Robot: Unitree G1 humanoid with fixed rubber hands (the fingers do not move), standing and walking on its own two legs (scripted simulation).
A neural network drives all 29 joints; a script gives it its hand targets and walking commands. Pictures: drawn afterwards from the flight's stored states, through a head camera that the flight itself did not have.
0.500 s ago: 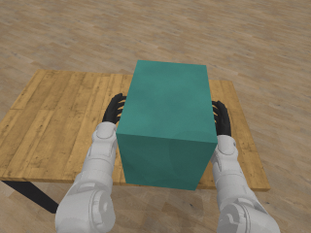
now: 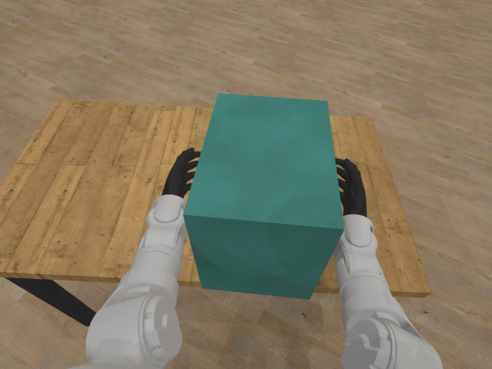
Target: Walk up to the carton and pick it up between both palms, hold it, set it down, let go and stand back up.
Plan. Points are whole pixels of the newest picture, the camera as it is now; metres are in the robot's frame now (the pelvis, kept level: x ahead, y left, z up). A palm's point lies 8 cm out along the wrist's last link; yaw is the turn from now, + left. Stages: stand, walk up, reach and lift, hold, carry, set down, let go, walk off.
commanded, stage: set down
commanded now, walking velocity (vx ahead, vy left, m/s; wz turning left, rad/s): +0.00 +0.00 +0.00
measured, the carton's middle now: (263, 196) +0.44 -0.01 +0.00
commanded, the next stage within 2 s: none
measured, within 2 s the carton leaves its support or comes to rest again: rests again in 0.34 s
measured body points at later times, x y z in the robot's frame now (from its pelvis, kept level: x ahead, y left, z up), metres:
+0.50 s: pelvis +0.00 +0.00 +0.00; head +0.07 +0.03 +0.44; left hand +0.43 +0.14 +0.04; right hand +0.39 -0.16 +0.04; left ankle +0.00 +0.12 -0.75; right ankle -0.03 -0.12 -0.75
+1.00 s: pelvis -0.01 +0.00 +0.00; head +0.07 +0.03 +0.44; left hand +0.42 +0.14 +0.03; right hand +0.39 -0.16 +0.04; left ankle +0.00 +0.12 -0.75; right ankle -0.03 -0.12 -0.75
